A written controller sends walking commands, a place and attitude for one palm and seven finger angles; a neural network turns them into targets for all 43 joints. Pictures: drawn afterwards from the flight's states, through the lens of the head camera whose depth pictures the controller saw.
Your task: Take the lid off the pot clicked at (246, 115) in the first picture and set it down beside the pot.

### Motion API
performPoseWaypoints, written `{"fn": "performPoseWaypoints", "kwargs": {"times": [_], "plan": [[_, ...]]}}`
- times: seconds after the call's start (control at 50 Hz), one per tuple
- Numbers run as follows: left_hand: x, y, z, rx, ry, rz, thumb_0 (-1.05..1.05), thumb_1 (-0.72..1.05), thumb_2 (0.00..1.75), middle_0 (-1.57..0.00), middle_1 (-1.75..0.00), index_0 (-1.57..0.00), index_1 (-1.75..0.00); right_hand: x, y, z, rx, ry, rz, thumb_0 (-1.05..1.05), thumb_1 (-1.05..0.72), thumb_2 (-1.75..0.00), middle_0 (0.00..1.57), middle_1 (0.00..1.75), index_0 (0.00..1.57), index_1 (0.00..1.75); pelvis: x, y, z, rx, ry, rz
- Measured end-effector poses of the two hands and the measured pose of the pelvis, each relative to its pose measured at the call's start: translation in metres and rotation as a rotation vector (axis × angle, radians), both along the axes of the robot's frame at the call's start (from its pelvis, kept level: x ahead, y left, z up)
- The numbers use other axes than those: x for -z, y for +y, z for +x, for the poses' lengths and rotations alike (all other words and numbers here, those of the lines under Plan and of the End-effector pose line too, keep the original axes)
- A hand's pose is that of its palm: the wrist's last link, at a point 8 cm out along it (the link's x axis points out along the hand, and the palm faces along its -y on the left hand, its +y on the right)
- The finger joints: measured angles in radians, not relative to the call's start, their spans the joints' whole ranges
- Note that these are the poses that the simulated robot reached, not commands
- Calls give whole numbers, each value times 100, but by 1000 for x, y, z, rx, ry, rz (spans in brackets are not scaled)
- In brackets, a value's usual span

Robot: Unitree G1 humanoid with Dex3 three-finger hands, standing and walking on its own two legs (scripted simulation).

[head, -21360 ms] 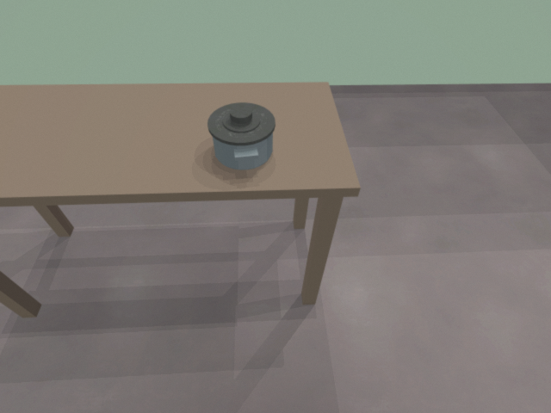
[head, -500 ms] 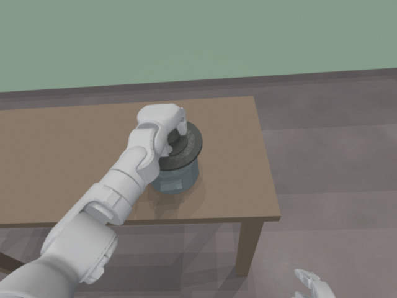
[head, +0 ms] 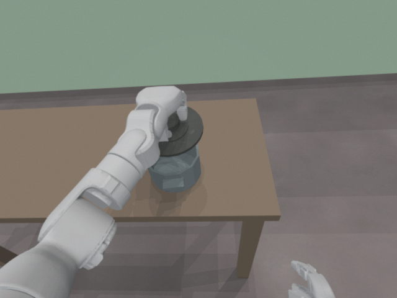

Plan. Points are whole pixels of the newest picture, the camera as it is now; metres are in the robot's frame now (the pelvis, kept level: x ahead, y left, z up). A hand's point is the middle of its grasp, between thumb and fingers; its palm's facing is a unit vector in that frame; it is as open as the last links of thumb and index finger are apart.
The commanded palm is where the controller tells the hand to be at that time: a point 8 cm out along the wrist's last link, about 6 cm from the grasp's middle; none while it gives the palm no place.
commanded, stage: lift the lid straight up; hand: left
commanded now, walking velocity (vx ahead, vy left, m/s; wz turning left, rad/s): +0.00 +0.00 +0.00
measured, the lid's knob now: (168, 122) +0.47 +0.08 +0.11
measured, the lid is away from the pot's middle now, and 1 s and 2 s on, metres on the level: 0.01 0.02 0.11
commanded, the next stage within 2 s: move the lid sideways beside the pot in 0.86 s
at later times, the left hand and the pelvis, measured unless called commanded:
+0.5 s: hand (161, 107) +0.44 +0.08 +0.18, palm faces -0.16 -0.04 -0.99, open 7.8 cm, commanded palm +0.42 +0.09 +0.25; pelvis +0.00 +0.01 +0.00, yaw +0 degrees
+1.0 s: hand (158, 100) +0.45 +0.08 +0.19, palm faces -0.17 -0.03 -0.99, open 7.7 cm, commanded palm +0.42 +0.10 +0.26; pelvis +0.00 +0.01 +0.00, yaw +0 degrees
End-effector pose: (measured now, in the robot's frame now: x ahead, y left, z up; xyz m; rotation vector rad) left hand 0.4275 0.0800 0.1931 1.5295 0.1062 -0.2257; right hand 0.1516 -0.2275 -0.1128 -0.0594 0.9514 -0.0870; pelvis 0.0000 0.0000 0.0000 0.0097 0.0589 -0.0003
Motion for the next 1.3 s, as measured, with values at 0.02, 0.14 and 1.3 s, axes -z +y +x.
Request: {"fn": "performPoseWaypoints", "kwargs": {"times": [0.02, 0.14, 1.3], "plan": [[-2, 0, 0, 4, -6, -6, 3, 13, 96, -63, -87, -70, -91, 0, 0, -1, 1, 2, 0, 1, -91, -90, 19, 30, 20, 30, 0, 0, 0, 1, -1, 0], [-12, 1, 2, -12, -22, -13, 3, 13, 96, -63, -87, -70, -91, 2, -2, -6, 4, 14, 0, 1, -91, -90, 19, 30, 20, 30, 0, 1, 0, 6, -5, 0], [-56, 43, 2, -69, -48, -6, 3, 12, 96, -63, -87, -70, -92, -9, 16, 11, -40, -42, -7, 1, -91, -90, 20, 30, 20, 30, -2, 15, -1, -2, -14, -7]]}}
